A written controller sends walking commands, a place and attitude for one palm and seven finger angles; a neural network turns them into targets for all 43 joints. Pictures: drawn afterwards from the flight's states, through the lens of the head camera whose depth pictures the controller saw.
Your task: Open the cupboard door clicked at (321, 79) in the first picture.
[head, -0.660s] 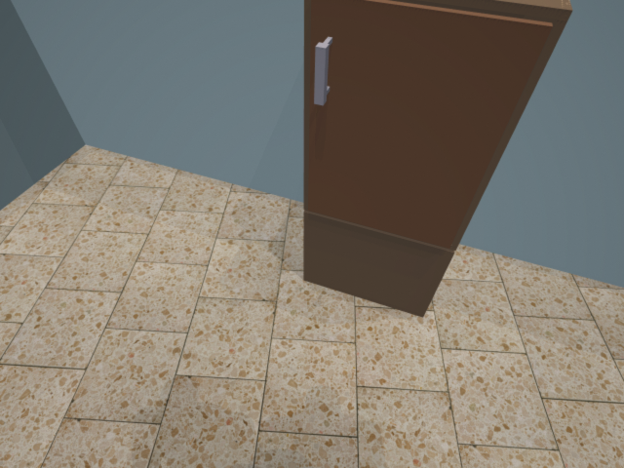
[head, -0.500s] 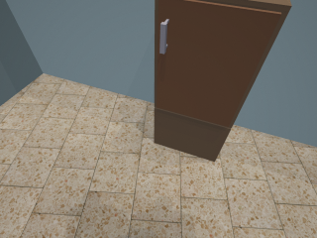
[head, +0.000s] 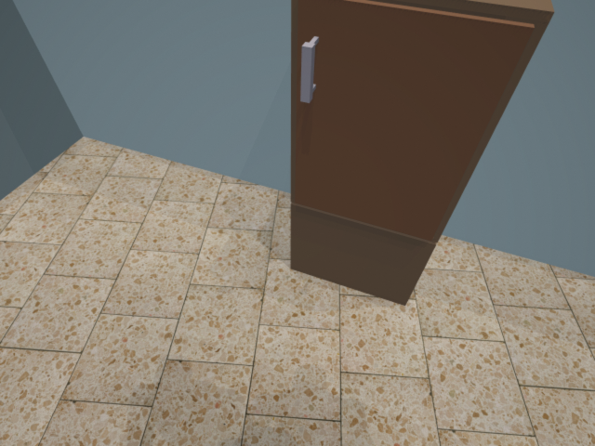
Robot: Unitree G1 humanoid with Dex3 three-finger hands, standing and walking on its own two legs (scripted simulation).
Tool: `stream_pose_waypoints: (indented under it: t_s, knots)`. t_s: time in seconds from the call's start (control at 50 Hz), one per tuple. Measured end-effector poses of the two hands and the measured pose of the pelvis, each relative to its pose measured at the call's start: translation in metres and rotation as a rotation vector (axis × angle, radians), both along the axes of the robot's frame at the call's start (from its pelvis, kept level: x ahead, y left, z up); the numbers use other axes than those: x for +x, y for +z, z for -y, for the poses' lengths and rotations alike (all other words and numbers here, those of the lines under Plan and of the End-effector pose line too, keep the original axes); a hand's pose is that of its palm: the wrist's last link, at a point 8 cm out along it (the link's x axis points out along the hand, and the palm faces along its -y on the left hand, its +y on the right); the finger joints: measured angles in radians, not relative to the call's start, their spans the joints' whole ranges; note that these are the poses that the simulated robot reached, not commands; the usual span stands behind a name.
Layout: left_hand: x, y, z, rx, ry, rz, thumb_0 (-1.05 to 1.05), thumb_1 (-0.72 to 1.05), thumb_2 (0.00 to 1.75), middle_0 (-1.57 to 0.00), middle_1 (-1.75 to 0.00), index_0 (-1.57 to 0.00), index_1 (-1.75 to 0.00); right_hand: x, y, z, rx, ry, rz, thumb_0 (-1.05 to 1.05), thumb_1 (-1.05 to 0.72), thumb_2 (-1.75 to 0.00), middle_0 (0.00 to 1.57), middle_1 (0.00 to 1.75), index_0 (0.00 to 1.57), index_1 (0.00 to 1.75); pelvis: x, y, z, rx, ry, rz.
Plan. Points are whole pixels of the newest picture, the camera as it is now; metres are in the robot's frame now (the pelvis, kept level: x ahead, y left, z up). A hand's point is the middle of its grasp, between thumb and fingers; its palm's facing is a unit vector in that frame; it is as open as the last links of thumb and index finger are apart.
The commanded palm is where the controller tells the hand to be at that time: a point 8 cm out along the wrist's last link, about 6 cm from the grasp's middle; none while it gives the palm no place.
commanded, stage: look at it before walking up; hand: left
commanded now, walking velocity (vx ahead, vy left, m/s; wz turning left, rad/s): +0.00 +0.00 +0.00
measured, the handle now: (310, 69) +0.82 +0.02 +0.10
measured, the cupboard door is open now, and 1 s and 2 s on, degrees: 0 0 0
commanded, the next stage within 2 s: turn to face it in 0.18 s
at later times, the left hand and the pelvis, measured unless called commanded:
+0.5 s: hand out of the picture +0.00 +0.17 -0.18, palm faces -0.01 -0.98 -0.20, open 7.4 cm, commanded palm none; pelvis +0.00 -0.01 +0.00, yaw -3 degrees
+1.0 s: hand out of the picture +0.07 +0.18 -0.19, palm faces -0.14 -0.97 -0.21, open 7.4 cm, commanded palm none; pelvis -0.02 +0.00 -0.01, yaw -12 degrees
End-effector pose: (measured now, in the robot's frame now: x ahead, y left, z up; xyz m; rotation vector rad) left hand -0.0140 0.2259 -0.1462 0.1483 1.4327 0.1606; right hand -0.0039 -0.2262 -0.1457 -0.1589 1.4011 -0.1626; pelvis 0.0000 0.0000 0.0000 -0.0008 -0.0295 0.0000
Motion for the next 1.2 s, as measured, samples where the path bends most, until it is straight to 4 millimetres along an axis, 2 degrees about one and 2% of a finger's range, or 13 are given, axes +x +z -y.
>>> stream_pose_waypoints:
  t_s: [0.44,0.58,0.76,0.88,0.96,1.06,1.14,1.2]
  knots:
    - [0.012,-0.001,0.001,0.007,-0.011,-0.003,0.01,0.91,0.90,-0.20,-0.30,-0.20,-0.30,0.016,0.001,0.012,-0.024,-0.009,0.025,0.00,-0.91,-0.90,0.20,0.30,0.20,0.30,0.004,-0.001,0.005,-0.002,-0.026,-0.004]
    - [0.019,-0.006,0.004,0.000,-0.052,-0.022,0.01,0.91,0.90,-0.20,-0.30,-0.20,-0.30,0.000,-0.006,0.009,-0.016,-0.087,0.025,0.00,-0.91,-0.90,0.20,0.30,0.20,0.30,-0.001,-0.007,0.007,0.000,-0.083,-0.008]
    - [0.049,-0.006,0.008,0.025,-0.125,0.048,0.01,0.91,0.90,-0.20,-0.30,-0.20,-0.30,-0.028,-0.015,0.020,-0.013,-0.158,0.002,0.00,-0.90,-0.90,0.21,0.30,0.20,0.30,-0.011,-0.014,0.014,0.004,-0.130,-0.021]
    - [0.066,-0.008,0.005,0.023,-0.157,0.095,0.01,0.91,0.90,-0.20,-0.30,-0.20,-0.30,-0.029,-0.009,0.026,-0.044,-0.184,0.024,0.00,-0.91,-0.90,0.20,0.30,0.20,0.30,-0.016,-0.014,0.009,-0.004,-0.155,-0.026]
    - [0.076,-0.015,-0.002,0.006,-0.176,0.105,0.01,0.91,0.90,-0.20,-0.30,-0.20,-0.30,-0.025,-0.003,0.022,-0.080,-0.188,0.081,0.00,-0.91,-0.90,0.20,0.30,0.20,0.30,-0.018,-0.017,0.001,-0.008,-0.183,-0.020]
    - [0.092,-0.007,-0.003,0.004,-0.211,0.124,0.01,0.91,0.90,-0.20,-0.30,-0.20,-0.30,-0.032,0.001,0.014,-0.073,-0.188,0.089,0.00,-0.91,-0.90,0.20,0.30,0.20,0.30,-0.022,-0.011,-0.001,-0.009,-0.215,-0.010]
    - [0.102,0.000,0.005,0.007,-0.235,0.170,0.01,0.91,0.90,-0.20,-0.30,-0.20,-0.30,-0.043,-0.004,0.014,-0.044,-0.199,0.072,0.00,-0.90,-0.90,0.21,0.30,0.20,0.30,-0.025,-0.010,0.005,-0.016,-0.225,-0.009]
    - [0.100,-0.002,0.012,0.016,-0.254,0.189,0.01,0.91,0.90,-0.20,-0.30,-0.20,-0.30,-0.050,-0.014,0.018,-0.017,-0.224,0.062,0.00,-0.90,-0.90,0.21,0.30,0.20,0.30,-0.023,-0.017,0.011,-0.007,-0.232,-0.007]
